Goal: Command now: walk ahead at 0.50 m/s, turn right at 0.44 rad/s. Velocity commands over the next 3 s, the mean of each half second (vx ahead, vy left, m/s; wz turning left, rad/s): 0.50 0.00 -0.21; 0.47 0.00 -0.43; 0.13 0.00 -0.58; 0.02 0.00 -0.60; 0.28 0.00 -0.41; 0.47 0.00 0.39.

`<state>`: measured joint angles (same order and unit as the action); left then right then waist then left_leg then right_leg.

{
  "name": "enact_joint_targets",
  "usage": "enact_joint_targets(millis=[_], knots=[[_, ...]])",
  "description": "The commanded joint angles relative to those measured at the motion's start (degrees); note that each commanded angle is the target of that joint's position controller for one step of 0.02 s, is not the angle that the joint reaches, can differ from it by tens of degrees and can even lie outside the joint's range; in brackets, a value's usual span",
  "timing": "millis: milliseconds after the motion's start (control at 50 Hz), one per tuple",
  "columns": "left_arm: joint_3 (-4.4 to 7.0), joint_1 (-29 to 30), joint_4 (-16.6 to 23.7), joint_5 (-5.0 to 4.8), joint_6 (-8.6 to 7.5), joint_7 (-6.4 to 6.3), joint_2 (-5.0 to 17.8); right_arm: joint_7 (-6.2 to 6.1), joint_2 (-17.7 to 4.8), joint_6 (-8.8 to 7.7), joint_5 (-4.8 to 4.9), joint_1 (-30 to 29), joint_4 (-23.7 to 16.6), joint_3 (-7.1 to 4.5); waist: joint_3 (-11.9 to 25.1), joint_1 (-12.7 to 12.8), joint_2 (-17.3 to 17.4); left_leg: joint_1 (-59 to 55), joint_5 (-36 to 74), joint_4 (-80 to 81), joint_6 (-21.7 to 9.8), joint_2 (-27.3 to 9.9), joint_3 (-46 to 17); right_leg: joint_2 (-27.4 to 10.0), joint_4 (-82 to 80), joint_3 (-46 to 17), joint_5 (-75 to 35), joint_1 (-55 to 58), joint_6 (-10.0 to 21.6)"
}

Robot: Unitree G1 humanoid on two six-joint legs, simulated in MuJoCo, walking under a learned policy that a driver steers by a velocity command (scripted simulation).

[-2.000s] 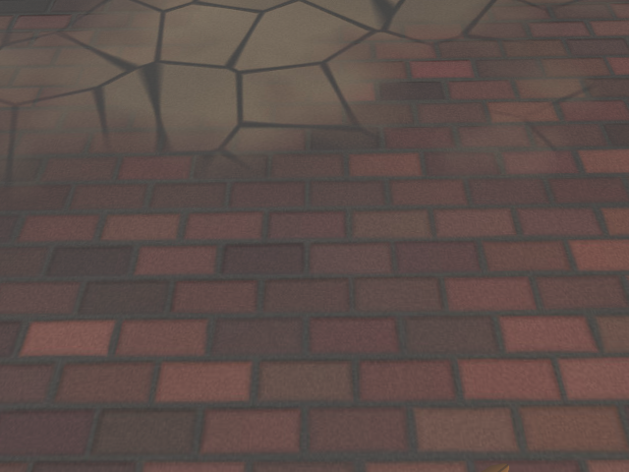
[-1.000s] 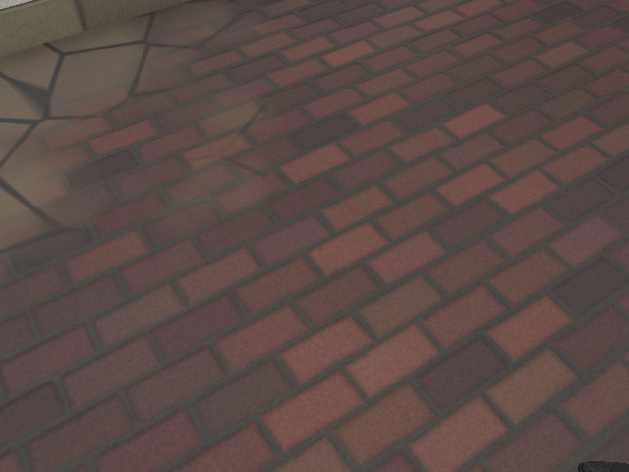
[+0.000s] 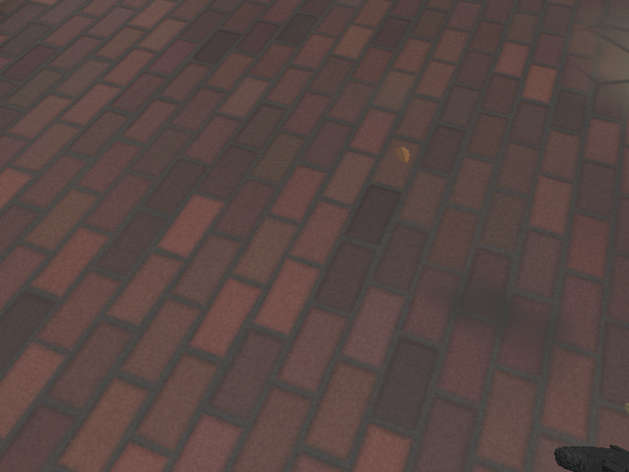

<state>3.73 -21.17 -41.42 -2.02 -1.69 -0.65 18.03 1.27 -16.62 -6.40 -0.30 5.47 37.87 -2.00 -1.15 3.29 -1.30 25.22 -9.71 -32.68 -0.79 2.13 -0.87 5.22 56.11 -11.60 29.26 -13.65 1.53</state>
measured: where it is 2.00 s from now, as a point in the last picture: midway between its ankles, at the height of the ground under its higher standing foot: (384, 402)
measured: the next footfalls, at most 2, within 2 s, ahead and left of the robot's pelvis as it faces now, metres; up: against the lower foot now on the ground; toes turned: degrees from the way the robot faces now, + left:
right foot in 0.44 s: +0.38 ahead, -0.15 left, +0.00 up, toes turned -5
left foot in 0.90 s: +0.67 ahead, +0.03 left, +0.00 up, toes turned -18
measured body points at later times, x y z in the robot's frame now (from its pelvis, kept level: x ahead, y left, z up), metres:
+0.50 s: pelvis +0.26 -0.05 +0.01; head +0.29 -0.06 +0.45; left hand +0.51 +0.17 -0.06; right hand +0.23 -0.33 -0.13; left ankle +0.11 +0.11 -0.67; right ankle +0.34 -0.15 -0.72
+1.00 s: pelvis +0.53 -0.04 +0.01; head +0.56 -0.05 +0.46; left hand +0.65 +0.23 -0.12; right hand +0.66 -0.34 -0.06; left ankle +0.63 +0.04 -0.72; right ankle +0.37 -0.14 -0.65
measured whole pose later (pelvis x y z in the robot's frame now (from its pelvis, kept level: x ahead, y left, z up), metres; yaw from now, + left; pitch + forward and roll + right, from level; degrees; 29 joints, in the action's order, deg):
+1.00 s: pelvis +0.53 -0.04 +0.01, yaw -19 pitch +1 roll +0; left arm 3.7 -21.2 -44.0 -1.4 -1.3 -1.3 17.6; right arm 1.1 -16.0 -5.2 -0.9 4.2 38.2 -1.9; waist -2.4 3.7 -0.8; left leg 23.1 -9.3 -30.9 -0.6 0.1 0.7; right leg 3.6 61.5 -7.9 30.6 -18.4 -0.5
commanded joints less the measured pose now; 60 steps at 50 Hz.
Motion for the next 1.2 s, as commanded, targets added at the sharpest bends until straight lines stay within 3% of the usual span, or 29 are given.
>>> enact_joint_targets(millis=[20, 40, 100, 180, 240, 360, 400, 420, 440, 460, 480, 500, 520, 540, 560, 620, 720, 780, 840, 880, 900, 920, 940, 960, 980, 1000, 1060, 1100, 1200], knots=[[1.15, 3.3, 5.7, 0.29, -0.92, -0.44, 7.8, -0.2, -7.9, 0.54, -0.08, 11.6, -0.3, -2.98, 4.9, -7.5, 5.9, -30.4, -19.6, 17.5, -10.2, -20.9, -31.9, -5.5, 18.0, 2.5, -5.5, -30.0, -1.3], [1.09, 6.1, 6.6, 1.16, -1.13, -0.36, 6.9, -0.21, -6.7, 0.73, -0.45, 10.0, 0.1, -2.51, 1.5, -6.8, 5.1, -25.0, -12.2, 18.3, -10.3, -18.6, -26.3, -6.8, 15.2, 2.7, -8.0, -29.1, -1.2], [0.53, 5.3, 6.2, 0.86, -1.21, 0.38, 3.4, -0.46, -4.9, 0.24, -0.3, 9.6, 1.4, -1.98, 0.8, -4.3, 8.1, -19.8, -1.0, 21.2, -10.4, -14.6, -16.8, -8.9, 8.1, 4.6, -10.9, -23.8, -1.0], [-0.8, 10.7, 7.5, 1.84, -1.61, 0.96, 0.9, -0.59, -8.0, 0.23, 0.79, 11.4, 3.5, -2.74, -0.3, -5.1, 6.0, -19.7, 7.0, 24.1, -12.3, -15.4, -11.5, -10.4, -4.7, 7.2, -17.2, -24.9, -1.9], [-1.44, 16.1, 8.3, 1.56, -2.39, 1.79, 0.1, -0.71, -9.4, 0.84, 1.19, 12.9, 4.8, -2.88, -1.2, -6.9, 5.8, -19.1, 9.6, 24.6, -11.0, -13.8, -6.5, -9.7, -15.3, 9.2, -25.7, -21.5, -2.1], [-1.08, 23.5, 10.5, 0.76, -3.09, 3.2, 1.7, -0.89, -11.1, 2.48, 1.97, 17.9, 8.1, -3.1, -2.6, -7.9, 6.4, -24.5, 13.7, 21.8, -9.1, -16.8, -5.6, -7.5, -25.3, 10.8, -25.9, -17.2, 0.1], [-0.11, 19.3, 9.5, 1.07, -3.22, 3.24, 3.5, -1.23, -12.1, 3.15, 2.18, 16.9, 8.3, -3.3, 0.0, -4.3, 6.6, -25.6, 25.2, 15.9, -7.6, -16.5, -3.8, -5.7, -28.5, 12.5, -24.4, -9.1, 2.2], [1.16, 12.4, 7.2, 1.4, -3.1, 2.86, 5.6, -1.4, -11.5, 3.34, 2.16, 16.8, 8.3, -3.0, 4.5, -0.7, 5.6, -23.7, 32.3, 7.3, -6.3, -14.0, -1.3, -4.3, -30.2, 13.6, -25.1, 1.4, 3.8], [2.44, 2.8, 5.0, 1.71, -2.82, 2.21, 8.7, -1.6, -9.5, 3.19, 1.26, 16.3, 7.3, -2.01, 11.3, 3.6, 3.6, -15.3, 26.1, -5.7, -4.1, -11.6, 0.8, -9.5, -28.3, 8.3, -25.3, 16.6, 6.4], [3.87, -3.4, 4.0, 2.35, -2.26, 1.77, 15.2, -1.45, -3.8, 2.14, 0.12, 20.6, 4.6, -0.02, 19.5, 2.8, -9.8, 7.2, 0.7, -28.2, 0.3, -3.1, 4.4, -24.2, -29.9, -16.9, -18.5, 37.3, 15.1], [2.88, -4.4, 3.5, 1.29, -2.11, 1.93, 11.7, -1.33, -5.5, 0.82, 0.56, 19.4, 5.0, -0.32, 21.9, 3.3, -12.0, 15.6, -22.7, -36.7, 0.5, -1.1, -3.1, -26.7, -37.4, -30.7, -11.9, 37.7, 17.8], [1.78, -0.5, 3.7, 1.03, -2.24, 2.08, 8.9, -0.87, -9.6, 0.01, 2.03, 14.8, 3.5, -1.58, 12.9, 2.6, -8.8, 20.7, -19.6, -39.5, -0.1, -4.4, -3.9, -24.4, -38.7, -24.0, -10.1, 31.2, 15.5], [1.32, 3.0, 4.2, 1.22, -2.32, 2.15, 7.4, -0.8, -9.3, -0.38, 2.16, 11.5, 2.8, -1.48, 7.7, 1.3, -5.7, 20.2, -14.5, -37.6, -0.4, -6.6, -2.6, -21.6, -39.6, -17.1, -14.0, 23.8, 14.3], [0.99, 5.7, 4.4, 1.54, -2.36, 2.3, 6.1, -0.93, -8.7, -0.47, 1.07, 10.2, 2.6, -1.52, 4.2, -0.3, -2.7, 18.3, -11.0, -34.1, 0.2, -7.8, -2.3, -19.4, -41.2, -12.9, -19.3, 16.9, 13.6], [0.65, 7.6, 4.7, 2.03, -2.54, 2.35, 5.0, -0.98, -8.4, -0.16, 0.27, 10.6, 2.7, -1.75, 2.8, -2.3, -3.1, 14.7, -8.3, -31.0, 0.7, -9.0, -2.9, -17.5, -42.7, -10.2, -23.8, 11.8, 13.2], [1.07, 8.6, 4.2, 1.68, -2.97, 1.84, 5.5, -0.82, -6.0, 0.9, -0.31, 11.1, 2.4, -1.33, 2.2, -4.7, -3.6, 9.8, -5.1, -25.3, 3.0, -8.7, -2.1, -15.6, -45.9, -6.0, -29.5, 4.4, 14.5], [2.27, 4.3, 1.7, 1.07, -2.69, 0.32, 8.4, -0.55, -3.7, 0.72, -0.25, -1.3, -1.1, -0.24, -1.2, -1.2, -2.2, 5.8, 11.3, -4.6, 4.4, -5.6, -2.0, -12.4, -46.1, -1.4, -27.2, -0.8, 11.9], [2.61, 0.7, 0.2, 0.35, -2.36, -0.02, 9.3, 0.03, -4.9, 0.25, 0.66, -5.7, -2.6, -0.49, -1.1, 0.1, -2.1, 2.1, 14.8, 0.7, 4.0, -4.1, -3.3, -13.7, -44.1, -4.0, -23.3, 0.2, 10.8], [2.71, -0.2, -0.5, 0.4, -1.81, -0.3, 9.0, 0.24, -7.1, -0.17, 0.79, -5.6, -3.0, -1.37, -0.7, -1.0, -3.3, -0.5, 10.3, 3.8, 2.3, -4.0, -4.6, -15.3, -39.3, -8.2, -21.5, 4.1, 9.2], [2.44, -0.1, -0.6, 0.74, -1.1, -0.29, 7.9, -0.05, -8.2, -0.46, 0.7, -0.5, -1.7, -2.22, 1.2, -3.8, -4.0, -8.5, 6.0, 6.2, 0.3, -3.5, -2.8, -13.6, -33.6, -8.9, -23.5, 3.9, 7.5], [1.65, 0.0, -0.2, 1.08, -0.94, -0.17, 5.6, -0.54, -10.1, -0.66, -0.18, 4.7, -1.0, -3.13, 5.2, -6.5, -2.7, -17.9, 6.7, 7.2, -1.8, -6.1, -4.3, -9.4, -24.1, -6.4, -25.8, 1.7, 5.3], [0.44, -1.1, 1.5, 2.48, -0.84, -0.36, 2.0, -1.06, -14.0, -0.45, -1.09, 12.4, -0.7, -4.02, 14.7, -8.6, 5.9, -32.3, 14.0, 4.8, -4.8, -17.1, -14.0, -4.4, -6.4, -0.9, -13.1, -5.8, 2.3], [-0.06, -8.8, 2.8, 0.64, -1.32, -0.5, 0.3, -0.64, -16.1, 0.65, -1.56, 13.3, 0.2, -4.59, 20.0, -4.4, 24.2, -43.9, 11.9, 10.5, -13.3, -28.0, -37.7, 0.9, 9.7, 3.5, 8.7, -22.9, -0.9], [1.25, -8.2, 1.0, 0.07, -0.89, -0.89, 6.4, -0.36, -10.2, 1.04, -0.65, 11.2, -1.1, -3.28, 15.9, -5.1, 15.2, -40.1, 11.3, 11.3, -12.5, -26.7, -36.6, -3.1, 16.3, 0.3, 6.5, -26.7, -2.2], [2.11, -3.3, 1.5, 0.17, -0.16, -1.0, 8.7, -0.5, -7.1, 1.39, -0.4, 8.7, -1.7, -2.47, 10.5, -5.8, 9.7, -34.2, 18.3, 10.5, -10.9, -24.7, -25.9, -4.5, 17.5, 1.8, 2.8, -27.4, -3.1], [2.32, -1.1, 1.7, 0.63, 0.64, -1.27, 8.3, -0.4, -6.0, 1.68, -0.67, 6.0, -1.7, -2.11, 7.9, -4.7, 5.7, -28.4, 26.7, 10.5, -10.2, -22.1, -18.6, -6.3, 16.7, 3.6, 0.2, -25.3, -4.0], [2.2, 0.1, 3.1, 0.71, 2.72, -1.25, 4.7, -0.61, -5.7, 1.88, -1.02, 2.1, -0.2, -2.28, 3.9, -2.0, 9.0, -16.8, 32.0, 14.6, -10.4, -17.6, -7.0, -8.7, 10.5, 7.2, -5.0, -19.1, -5.1], [1.73, 2.5, 4.9, 0.85, 3.36, -1.18, 2.9, -1.2, -7.2, 2.02, -0.92, 1.3, 0.6, -2.96, 3.5, -2.1, 9.3, -16.3, 33.0, 17.0, -12.0, -18.5, -3.9, -9.2, 5.4, 8.1, -8.1, -19.4, -5.8], [1.38, 7.5, 7.4, 1.24, 3.49, 0.66, 2.4, -2.29, -9.1, 3.69, 0.39, -0.5, 1.8, -3.75, 5.3, -3.2, 7.4, -17.4, 28.4, 18.0, -11.3, -18.5, 3.8, -9.6, -9.1, 10.6, -19.9, -13.2, -4.3]])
